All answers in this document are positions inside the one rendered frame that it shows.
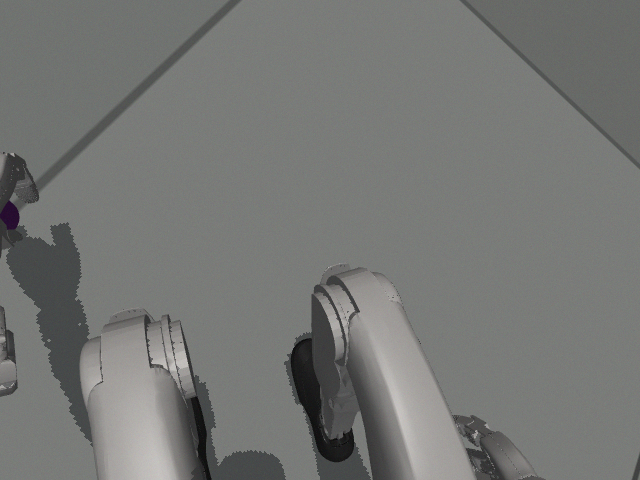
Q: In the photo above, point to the left robot arm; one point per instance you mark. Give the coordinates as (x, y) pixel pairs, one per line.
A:
(8, 373)

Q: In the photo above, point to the right robot foot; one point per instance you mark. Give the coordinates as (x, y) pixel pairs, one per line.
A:
(308, 390)

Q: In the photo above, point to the tin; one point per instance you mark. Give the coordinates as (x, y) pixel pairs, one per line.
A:
(10, 216)

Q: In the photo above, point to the right robot hand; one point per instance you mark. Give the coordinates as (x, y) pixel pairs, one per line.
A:
(499, 459)

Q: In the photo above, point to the left robot hand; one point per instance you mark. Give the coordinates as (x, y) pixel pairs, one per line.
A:
(14, 177)

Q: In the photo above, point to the left robot foot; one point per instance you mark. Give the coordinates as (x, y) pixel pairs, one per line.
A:
(202, 435)

